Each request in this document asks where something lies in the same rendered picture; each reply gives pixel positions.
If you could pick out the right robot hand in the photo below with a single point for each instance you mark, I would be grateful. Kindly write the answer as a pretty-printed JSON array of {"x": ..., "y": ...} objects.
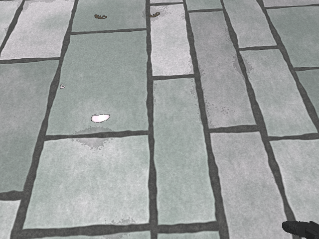
[{"x": 308, "y": 230}]

